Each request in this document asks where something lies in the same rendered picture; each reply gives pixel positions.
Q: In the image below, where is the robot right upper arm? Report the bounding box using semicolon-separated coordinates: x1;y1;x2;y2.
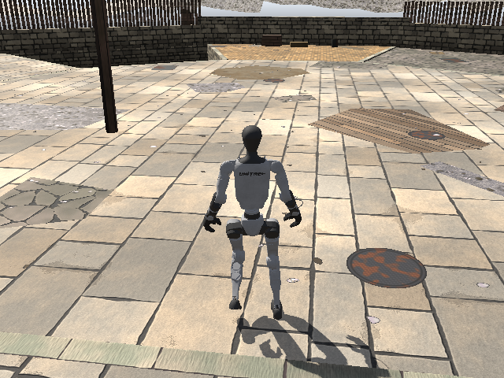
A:
269;159;292;202

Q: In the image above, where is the right robot hand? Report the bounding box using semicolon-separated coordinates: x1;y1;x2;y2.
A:
283;212;302;228

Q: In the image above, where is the robot torso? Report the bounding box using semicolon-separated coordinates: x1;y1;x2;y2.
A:
233;156;270;236

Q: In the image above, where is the left robot forearm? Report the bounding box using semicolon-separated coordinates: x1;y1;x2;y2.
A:
206;192;222;221

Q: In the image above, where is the robot left upper arm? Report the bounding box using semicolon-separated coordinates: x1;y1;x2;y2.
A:
214;160;235;204

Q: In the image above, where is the right robot forearm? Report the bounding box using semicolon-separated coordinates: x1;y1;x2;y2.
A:
285;190;300;216

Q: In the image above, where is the right robot foot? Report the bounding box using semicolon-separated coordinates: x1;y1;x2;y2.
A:
271;300;282;320

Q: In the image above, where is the left robot hand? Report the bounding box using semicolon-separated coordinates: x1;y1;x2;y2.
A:
203;215;221;232

